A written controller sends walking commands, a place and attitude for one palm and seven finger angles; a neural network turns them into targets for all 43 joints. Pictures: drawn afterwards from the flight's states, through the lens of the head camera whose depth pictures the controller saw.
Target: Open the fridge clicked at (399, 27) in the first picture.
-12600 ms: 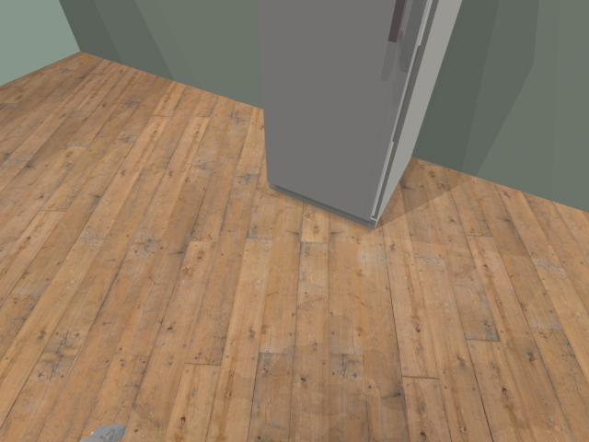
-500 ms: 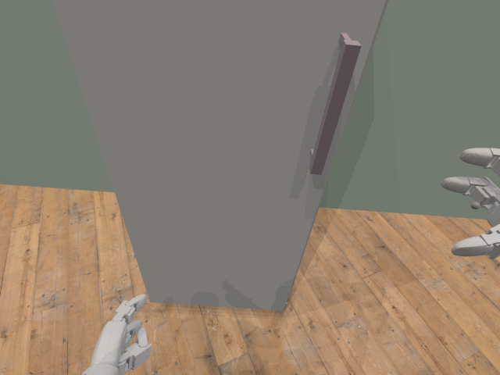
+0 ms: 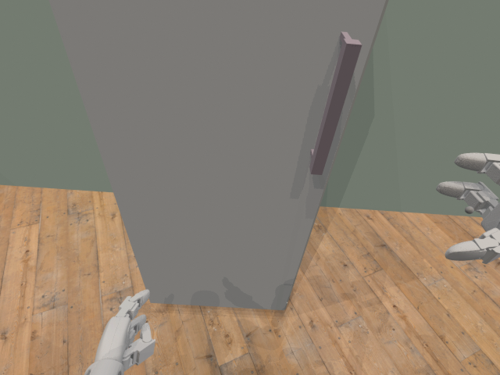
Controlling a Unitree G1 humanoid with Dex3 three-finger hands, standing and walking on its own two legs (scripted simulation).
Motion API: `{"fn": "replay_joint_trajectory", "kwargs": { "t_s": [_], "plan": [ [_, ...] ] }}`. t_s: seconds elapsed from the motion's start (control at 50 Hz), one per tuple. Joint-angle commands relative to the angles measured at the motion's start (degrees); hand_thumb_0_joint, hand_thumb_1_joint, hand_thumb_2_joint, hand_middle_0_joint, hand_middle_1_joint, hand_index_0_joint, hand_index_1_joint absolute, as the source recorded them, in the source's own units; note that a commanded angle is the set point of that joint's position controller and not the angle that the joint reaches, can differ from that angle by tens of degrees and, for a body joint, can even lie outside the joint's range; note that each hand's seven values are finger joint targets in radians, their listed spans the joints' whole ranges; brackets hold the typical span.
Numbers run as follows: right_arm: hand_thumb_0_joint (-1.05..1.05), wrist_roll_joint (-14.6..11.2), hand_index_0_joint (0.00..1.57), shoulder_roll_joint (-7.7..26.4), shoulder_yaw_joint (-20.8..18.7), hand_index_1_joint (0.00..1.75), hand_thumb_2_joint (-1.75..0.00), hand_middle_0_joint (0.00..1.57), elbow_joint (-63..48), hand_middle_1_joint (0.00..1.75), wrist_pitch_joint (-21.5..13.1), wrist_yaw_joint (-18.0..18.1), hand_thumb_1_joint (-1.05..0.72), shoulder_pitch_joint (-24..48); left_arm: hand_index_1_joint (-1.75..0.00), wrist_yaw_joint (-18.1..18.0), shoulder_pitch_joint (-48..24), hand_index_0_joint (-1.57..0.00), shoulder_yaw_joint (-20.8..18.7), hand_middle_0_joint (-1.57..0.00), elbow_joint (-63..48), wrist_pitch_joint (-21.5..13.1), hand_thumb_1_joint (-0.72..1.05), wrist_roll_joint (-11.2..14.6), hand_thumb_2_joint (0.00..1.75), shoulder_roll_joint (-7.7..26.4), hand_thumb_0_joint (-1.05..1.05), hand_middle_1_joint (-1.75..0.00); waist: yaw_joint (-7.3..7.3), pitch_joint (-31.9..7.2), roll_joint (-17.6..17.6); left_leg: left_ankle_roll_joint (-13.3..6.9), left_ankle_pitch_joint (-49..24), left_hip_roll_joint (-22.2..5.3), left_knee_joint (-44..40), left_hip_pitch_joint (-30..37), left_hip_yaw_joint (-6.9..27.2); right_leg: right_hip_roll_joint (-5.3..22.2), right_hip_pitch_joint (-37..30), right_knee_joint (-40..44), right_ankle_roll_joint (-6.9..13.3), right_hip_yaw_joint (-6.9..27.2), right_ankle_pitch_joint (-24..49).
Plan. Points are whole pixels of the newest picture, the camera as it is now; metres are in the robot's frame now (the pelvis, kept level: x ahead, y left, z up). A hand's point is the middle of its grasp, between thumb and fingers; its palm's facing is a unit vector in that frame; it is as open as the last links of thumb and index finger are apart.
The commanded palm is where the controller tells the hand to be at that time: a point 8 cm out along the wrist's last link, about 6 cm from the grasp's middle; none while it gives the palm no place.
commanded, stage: move the hooked fingers beside the handle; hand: right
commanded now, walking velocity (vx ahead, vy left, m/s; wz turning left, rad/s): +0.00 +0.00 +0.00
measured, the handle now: (329, 110) +0.51 -0.14 +0.21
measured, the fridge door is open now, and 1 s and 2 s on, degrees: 0 0 0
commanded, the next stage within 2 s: none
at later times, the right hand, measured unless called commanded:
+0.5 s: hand (429, 183) +0.33 -0.25 +0.20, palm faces +0.08 +1.00 -0.02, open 14.0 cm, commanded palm +0.30 -0.29 +0.21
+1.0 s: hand (397, 165) +0.37 -0.22 +0.20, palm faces +0.08 +1.00 +0.00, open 14.0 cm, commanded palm +0.35 -0.27 +0.20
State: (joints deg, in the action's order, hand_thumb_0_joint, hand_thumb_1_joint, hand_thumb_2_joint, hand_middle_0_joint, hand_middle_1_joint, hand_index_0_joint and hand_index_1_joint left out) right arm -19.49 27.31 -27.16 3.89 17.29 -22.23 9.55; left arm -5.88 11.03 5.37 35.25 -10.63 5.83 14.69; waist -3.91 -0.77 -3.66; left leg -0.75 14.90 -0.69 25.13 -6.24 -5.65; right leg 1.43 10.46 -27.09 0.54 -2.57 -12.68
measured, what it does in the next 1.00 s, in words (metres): stands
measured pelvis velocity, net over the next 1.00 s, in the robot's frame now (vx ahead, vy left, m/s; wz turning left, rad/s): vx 0.00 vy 0.00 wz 0.02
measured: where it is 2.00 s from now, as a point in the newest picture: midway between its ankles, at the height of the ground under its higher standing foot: outside the picture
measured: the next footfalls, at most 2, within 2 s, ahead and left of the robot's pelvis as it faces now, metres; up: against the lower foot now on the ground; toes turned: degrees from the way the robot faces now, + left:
none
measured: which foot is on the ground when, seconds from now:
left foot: down 0.00-1.00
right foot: down 0.00-1.00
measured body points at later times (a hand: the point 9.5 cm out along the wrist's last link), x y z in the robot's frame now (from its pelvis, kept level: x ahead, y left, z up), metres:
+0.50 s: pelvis +0.00 +0.00 +0.00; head -0.02 +0.01 +0.45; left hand +0.19 +0.22 -0.07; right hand +0.32 -0.30 +0.21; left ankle -0.01 +0.11 -0.74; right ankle +0.03 -0.11 -0.74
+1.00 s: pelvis +0.00 +0.00 +0.00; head -0.02 +0.01 +0.45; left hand +0.17 +0.23 -0.08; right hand +0.36 -0.27 +0.20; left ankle -0.01 +0.11 -0.74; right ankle +0.03 -0.11 -0.74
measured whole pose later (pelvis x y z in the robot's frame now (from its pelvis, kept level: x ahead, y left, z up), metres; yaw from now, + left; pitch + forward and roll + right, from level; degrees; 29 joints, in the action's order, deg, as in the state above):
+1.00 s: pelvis +0.00 +0.00 +0.00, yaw +1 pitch -2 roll +0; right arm -13.7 22.2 -18.2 18.7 15.9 -11.9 26.8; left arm -5.8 12.4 4.1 36.8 -6.2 5.6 14.5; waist -1.2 -1.1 -2.4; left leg -0.8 14.3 -0.6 24.5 -8.0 -4.7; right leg 1.5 11.5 -25.7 0.6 -3.4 -12.0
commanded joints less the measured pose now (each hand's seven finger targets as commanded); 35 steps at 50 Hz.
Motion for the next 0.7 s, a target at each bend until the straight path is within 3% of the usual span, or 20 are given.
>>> {"fn": "replay_joint_trajectory", "kwargs": {
  "t_s": [0.0,0.04,0.12,0.2,0.24,0.28,0.36,0.38,0.46,0.48,0.5,0.52,0.56,0.58,0.6,0.66,0.68],
  "plan": [
    [0.00,-0.5,0.30,15.2,-3.0,1.20,-0.30,0.30,-10.3,1.20,-3.8,0.8,0.50,23.1,-0.30,-0.8,-8.7,-0.20,-2.9,-0.20,-9.2,-3.2,0.90,-0.1,0.90,6.8,0.00,-0.30,1.54,-8.2,0.4,-0.1,-8.7,0.8,-5.0,-5.4,2.9,-1.3,-6.5,3.5,1.1,3.9,6.0],
    [0.00,0.0,0.30,13.6,-1.0,1.20,-0.30,0.30,-10.7,1.20,-4.2,1.3,0.50,26.2,-0.30,-1.0,-8.8,-0.20,-2.9,-0.20,-9.3,-3.5,0.90,-0.1,0.90,6.4,0.00,-0.30,1.74,-9.2,-2.4,-0.4,-8.3,0.8,-4.6,-5.8,2.7,-1.5,-7.8,3.7,1.0,4.3,5.8],
    [0.00,0.7,0.30,13.5,-1.2,1.20,-0.30,0.30,-11.3,1.20,-4.8,2.5,0.50,25.7,-0.30,-0.9,-8.8,-0.20,-2.8,-0.20,-9.4,-3.4,0.90,-0.5,0.90,6.1,0.00,-0.30,0.82,-11.5,-2.3,-0.7,-10.1,0.7,-4.1,-3.8,2.6,-1.5,-8.1,3.9,1.0,4.4,7.6],
    [0.00,1.0,0.30,13.3,-1.4,1.20,-0.30,0.30,-8.0,1.20,-3.9,3.4,0.50,25.3,-0.30,-0.6,-8.6,-0.20,-3.0,-0.20,-9.0,-2.7,0.90,-0.4,0.90,6.4,0.00,-0.30,0.78,-10.5,1.2,-0.4,-11.1,0.7,-4.2,-3.8,2.3,-1.3,-6.7,4.1,1.1,4.0,8.1],
    [0.00,1.4,0.30,12.8,-0.8,1.20,-0.30,0.30,-7.4,1.20,-3.4,4.0,0.50,26.8,-0.30,-0.5,-8.7,-0.20,-3.0,-0.20,-9.1,-2.4,0.90,-0.4,0.90,6.4,0.00,-0.30,0.74,-10.6,-0.9,-0.6,-10.8,0.8,-3.9,-3.9,2.2,-1.3,-6.9,4.4,0.9,4.1,8.3],
    [0.00,1.5,0.30,13.9,-1.9,1.20,-0.30,0.30,-7.2,1.20,-3.1,4.6,0.50,25.4,-0.30,-0.3,-8.8,-0.20,-3.1,-0.20,-9.3,-2.0,0.90,-0.5,0.90,6.4,0.00,-0.30,0.24,-11.3,0.2,-0.7,-11.8,0.6,-4.1,-2.8,2.6,-1.2,-6.5,3.9,0.9,3.6,9.2],
    [0.00,2.1,0.30,12.1,-0.2,1.20,-0.30,0.30,-8.9,1.20,-3.7,5.2,0.50,28.6,-0.30,-0.3,-8.5,-0.20,-3.2,-0.20,-9.6,-1.7,0.90,-0.4,0.90,6.2,0.00,-0.30,0.97,-12.9,-1.0,-0.7,-12.9,0.9,-3.5,-2.9,2.2,-1.3,-8.1,4.1,1.0,3.5,10.4],
    [0.00,1.9,0.30,10.9,1.2,1.20,-0.30,0.30,-8.8,1.20,-4.0,5.3,0.50,29.1,-0.30,-0.3,-8.6,-0.20,-3.2,-0.20,-9.5,-1.7,0.90,-0.4,0.90,6.1,0.00,-0.30,1.25,-12.3,0.8,-0.6,-13.1,0.9,-3.8,-3.0,2.3,-1.1,-7.8,3.7,1.1,3.4,10.6],
    [0.00,2.3,0.30,11.1,0.7,1.20,-0.30,0.30,-6.9,1.20,-3.6,5.9,0.50,29.7,-0.30,-0.3,-8.0,-0.20,-3.5,-0.20,-8.9,-1.2,0.90,-0.5,0.90,6.3,0.00,-0.30,1.32,-12.0,-0.9,-0.7,-13.6,0.8,-3.7,-3.6,2.4,-1.2,-8.0,4.0,1.0,3.3,10.7],
    [0.00,2.3,0.30,11.7,0.4,1.20,-0.30,0.30,-5.9,1.20,-3.5,6.1,0.50,28.6,-0.30,-0.3,-7.7,-0.20,-3.6,-0.20,-8.8,-1.0,0.90,-0.4,0.90,6.5,0.00,-0.30,1.17,-11.7,1.3,-0.6,-13.6,0.8,-3.9,-3.1,2.6,-1.1,-7.1,3.6,1.1,3.0,10.5],
    [0.00,2.7,0.30,12.4,0.0,1.20,-0.30,0.30,-5.6,1.20,-3.3,6.4,0.50,30.1,-0.30,-0.3,-7.8,-0.20,-3.6,-0.20,-8.7,-0.8,0.90,-0.3,0.90,6.7,0.00,-0.30,1.42,-11.6,1.1,-0.5,-12.9,0.8,-4.0,-3.5,2.5,-1.1,-6.8,3.9,1.1,3.0,9.8],
    [0.00,2.9,0.30,9.8,2.7,1.20,-0.30,0.30,-6.5,1.20,-3.4,6.4,0.50,32.2,-0.30,-0.4,-8.0,-0.20,-3.5,-0.20,-8.9,-0.7,0.90,-0.3,0.90,6.4,0.00,-0.30,1.94,-11.5,0.2,-0.5,-12.5,0.8,-3.8,-3.9,2.4,-1.1,-7.3,4.1,1.1,3.1,9.8],
    [0.00,3.1,0.30,9.6,3.1,1.20,-0.30,0.30,-5.9,1.20,-3.4,7.0,0.50,33.8,-0.30,-0.6,-7.8,-0.20,-3.6,-0.20,-8.7,-0.6,0.90,-0.3,0.90,6.3,0.00,-0.30,2.12,-11.4,-1.2,-0.6,-11.2,0.9,-4.1,-4.8,2.5,-1.1,-7.9,4.2,1.1,3.3,8.8],
    [0.00,3.1,0.30,9.8,3.2,1.20,-0.30,0.30,-5.8,1.20,-3.8,7.4,0.50,34.4,-0.30,-0.5,-7.7,-0.20,-3.7,-0.20,-8.5,-0.6,0.90,-0.4,0.90,6.5,0.00,-0.30,2.19,-11.7,0.8,-0.6,-11.2,1.0,-4.4,-4.5,2.6,-1.0,-7.8,3.9,1.2,3.3,9.0],
    [0.00,3.3,0.30,10.3,2.8,1.20,-0.30,0.30,-6.6,1.20,-4.1,7.8,0.50,35.6,-0.30,-0.5,-7.5,-0.20,-3.7,-0.20,-8.6,-0.6,0.90,-0.5,0.90,6.6,0.00,-0.30,2.13,-13.3,0.4,-0.6,-12.5,0.8,-4.0,-3.6,2.7,-1.1,-8.2,4.0,1.2,3.4,10.1],
    [0.00,3.6,0.30,10.2,2.8,1.20,-0.30,0.30,-3.8,1.20,-4.2,8.2,0.50,36.0,-0.30,-0.5,-7.2,-0.20,-3.7,-0.20,-8.1,-0.1,0.90,-0.5,0.90,6.5,0.00,-0.30,2.15,-13.1,-0.1,-0.6,-13.2,0.8,-3.9,-3.5,2.8,-1.2,-8.0,4.0,1.2,3.0,10.3],
    [0.00,3.6,0.30,9.9,3.1,1.20,-0.30,0.30,-2.9,1.20,-4.4,8.3,0.50,35.4,-0.30,-0.4,-6.9,-0.20,-3.8,-0.20,-7.9,0.0,0.90,-0.5,0.90,6.5,0.00,-0.30,2.23,-12.6,1.6,-0.5,-13.5,0.9,-4.1,-3.5,2.8,-1.0,-7.7,3.6,1.3,2.8,10.6]
  ]
}}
